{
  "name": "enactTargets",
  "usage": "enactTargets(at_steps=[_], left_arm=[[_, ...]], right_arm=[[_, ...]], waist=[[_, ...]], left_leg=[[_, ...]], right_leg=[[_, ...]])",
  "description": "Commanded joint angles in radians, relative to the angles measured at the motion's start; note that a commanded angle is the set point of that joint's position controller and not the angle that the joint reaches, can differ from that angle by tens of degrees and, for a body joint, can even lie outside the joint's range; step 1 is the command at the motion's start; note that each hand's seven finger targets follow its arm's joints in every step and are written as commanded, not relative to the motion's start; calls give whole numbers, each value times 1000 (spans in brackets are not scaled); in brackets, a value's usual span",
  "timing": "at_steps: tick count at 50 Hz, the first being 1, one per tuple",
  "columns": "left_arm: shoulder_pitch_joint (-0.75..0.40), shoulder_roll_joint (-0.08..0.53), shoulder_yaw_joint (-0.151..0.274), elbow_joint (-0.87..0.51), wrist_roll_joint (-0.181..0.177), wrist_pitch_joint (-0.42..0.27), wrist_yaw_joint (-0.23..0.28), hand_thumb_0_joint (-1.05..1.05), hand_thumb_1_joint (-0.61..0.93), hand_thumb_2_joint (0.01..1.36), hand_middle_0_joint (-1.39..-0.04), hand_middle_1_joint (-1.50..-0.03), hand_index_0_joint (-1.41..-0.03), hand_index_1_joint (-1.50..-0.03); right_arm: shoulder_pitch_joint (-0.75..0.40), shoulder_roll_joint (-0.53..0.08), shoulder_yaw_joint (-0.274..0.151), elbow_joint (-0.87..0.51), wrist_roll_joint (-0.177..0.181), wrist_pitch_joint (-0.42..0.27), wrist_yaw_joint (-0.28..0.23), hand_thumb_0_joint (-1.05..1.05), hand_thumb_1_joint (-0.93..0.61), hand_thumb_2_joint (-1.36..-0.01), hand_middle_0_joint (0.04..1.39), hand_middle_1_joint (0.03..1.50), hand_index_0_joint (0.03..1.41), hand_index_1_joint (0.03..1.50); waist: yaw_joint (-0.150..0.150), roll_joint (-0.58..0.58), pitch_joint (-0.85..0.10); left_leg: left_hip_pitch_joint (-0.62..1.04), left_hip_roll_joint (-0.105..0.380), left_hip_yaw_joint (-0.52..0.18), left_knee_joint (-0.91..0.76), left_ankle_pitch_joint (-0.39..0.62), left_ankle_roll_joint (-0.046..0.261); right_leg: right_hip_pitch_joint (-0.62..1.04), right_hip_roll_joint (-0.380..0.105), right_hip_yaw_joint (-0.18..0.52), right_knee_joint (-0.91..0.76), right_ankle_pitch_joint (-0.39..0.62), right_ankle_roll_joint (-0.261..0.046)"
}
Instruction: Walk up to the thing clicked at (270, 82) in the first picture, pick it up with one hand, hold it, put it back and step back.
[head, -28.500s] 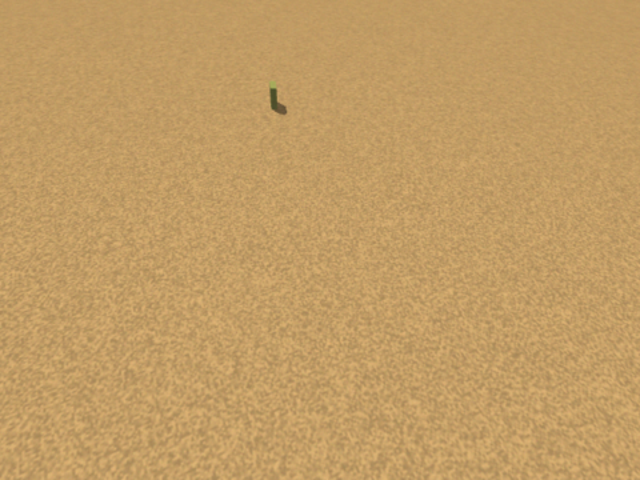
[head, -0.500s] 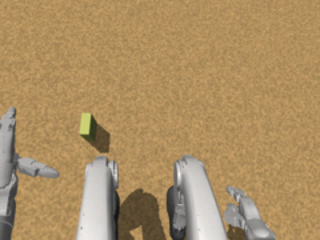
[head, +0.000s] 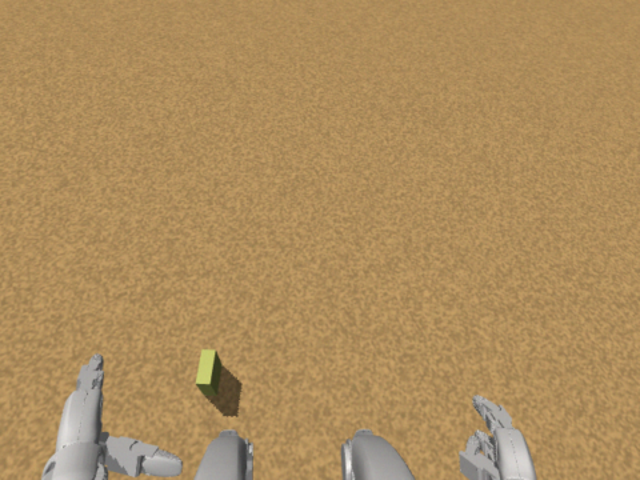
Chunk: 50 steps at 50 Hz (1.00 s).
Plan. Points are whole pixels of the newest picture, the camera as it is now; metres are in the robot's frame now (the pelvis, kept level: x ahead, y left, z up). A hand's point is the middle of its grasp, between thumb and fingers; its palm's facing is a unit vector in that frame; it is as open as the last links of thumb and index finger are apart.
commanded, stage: home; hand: left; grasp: from the side
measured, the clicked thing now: (209, 373) +0.41 +0.22 -0.60
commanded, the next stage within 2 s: stand in 1.90 s
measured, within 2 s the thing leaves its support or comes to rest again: neither
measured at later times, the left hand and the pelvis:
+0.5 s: hand (115, 455) +0.18 +0.20 -0.01, palm faces +0.13 -0.95 -0.29, open 17.3 cm; pelvis +0.02 +0.01 +0.05, yaw +1 degrees
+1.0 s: hand (127, 459) +0.17 +0.18 +0.00, palm faces +0.12 -0.95 -0.29, open 17.2 cm; pelvis +0.01 +0.00 +0.05, yaw +1 degrees
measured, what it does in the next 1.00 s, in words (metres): rises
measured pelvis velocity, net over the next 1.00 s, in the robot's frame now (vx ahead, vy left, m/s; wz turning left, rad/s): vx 0.01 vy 0.00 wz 0.02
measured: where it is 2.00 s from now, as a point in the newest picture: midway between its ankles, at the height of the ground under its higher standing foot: outside the picture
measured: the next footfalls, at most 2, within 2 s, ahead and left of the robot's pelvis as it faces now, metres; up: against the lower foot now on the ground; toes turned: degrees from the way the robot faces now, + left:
none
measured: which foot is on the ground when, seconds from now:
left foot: down 0.00-1.00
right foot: down 0.00-1.00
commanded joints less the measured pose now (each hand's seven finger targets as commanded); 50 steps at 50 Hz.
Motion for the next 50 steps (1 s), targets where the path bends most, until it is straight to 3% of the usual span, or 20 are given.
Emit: enactTargets(at_steps=[1,5,11,18,25,32,36,39,40,46,47,50], left_arm=[[65,104,31,-283,7,5,31,0,-523,71,-52,-57,-51,-58],[157,62,-16,-363,2,35,31,0,-534,65,-51,-56,-50,-56],[243,41,-30,-430,5,41,14,0,-530,68,-51,-58,-51,-58],[216,37,-26,-416,17,26,-4,0,-512,78,-53,-62,-53,-62],[160,61,-17,-468,18,15,-10,0,-519,74,-52,-62,-52,-61],[226,27,-38,-379,17,21,-15,0,-508,81,-53,-64,-53,-64],[219,43,-15,-388,16,14,-17,0,-511,79,-53,-64,-53,-63],[181,58,-9,-410,16,7,-16,0,-508,81,-53,-65,-54,-64],[222,26,-29,-356,15,10,-21,0,-520,74,-52,-63,-52,-62],[178,63,-7,-406,16,0,-19,0,-510,80,-53,-65,-53,-64],[199,35,-28,-368,14,5,-23,0,-508,81,-53,-65,-54,-64],[182,35,-24,-370,16,2,-22,0,-484,95,-56,-69,-56,-68]], right_arm=[[5,-118,-47,-157,-7,-66,-31,0,-896,-902,201,301,201,301],[-3,-106,-39,-176,-12,-90,-44,0,-896,-902,201,301,201,301],[-12,-100,-36,-194,-23,-122,-50,0,-897,-901,201,301,200,301],[-7,-104,-38,-183,-36,-152,-45,0,-898,-901,200,301,200,301],[-20,-104,-29,-179,-41,-170,-41,0,-899,-901,200,300,200,300],[-30,-101,-24,-168,-41,-173,-39,0,-900,-900,200,300,200,300],[-35,-101,-27,-173,-40,-172,-37,0,-900,-900,200,300,200,300],[-33,-100,-26,-170,-38,-174,-35,0,-900,-900,200,300,200,300],[-36,-98,-24,-173,-38,-176,-34,0,-900,-900,200,300,200,300],[-31,-101,-27,-162,-39,-181,-39,0,-900,-900,200,300,199,300],[-36,-98,-23,-167,-40,-183,-39,0,-900,-900,200,300,200,300],[-33,-100,-27,-162,-41,-186,-41,0,-900,-900,200,300,200,300]], waist=[[10,74,-237],[13,60,-132],[23,19,-43],[1,21,-28],[17,92,-72],[17,42,-24],[30,27,-32],[30,29,-28],[27,24,-6],[25,30,-49],[23,16,-30],[14,7,-41]], left_leg=[[339,-43,48,-269,271,38],[372,-41,40,-346,239,35],[398,-37,27,-410,238,33],[437,-39,39,-413,289,32],[485,-43,33,-442,285,23],[461,-44,35,-446,271,28],[453,-46,38,-449,263,30],[455,-48,43,-454,241,31],[447,-47,43,-458,222,31],[465,-49,48,-449,234,34],[455,-51,52,-445,227,36],[460,-50,53,-444,219,37]], right_leg=[[286,20,6,-286,292,-16],[312,31,-21,-343,251,-17],[349,40,-42,-391,232,-16],[381,36,-30,-410,279,-10],[410,35,-25,-413,268,-18],[413,35,-28,-441,257,-14],[421,34,-29,-446,251,-14],[418,32,-25,-453,232,-13],[408,32,-24,-455,213,-12],[419,29,-17,-459,229,-11],[416,28,-16,-467,227,-8],[414,28,-13,-466,225,-5]])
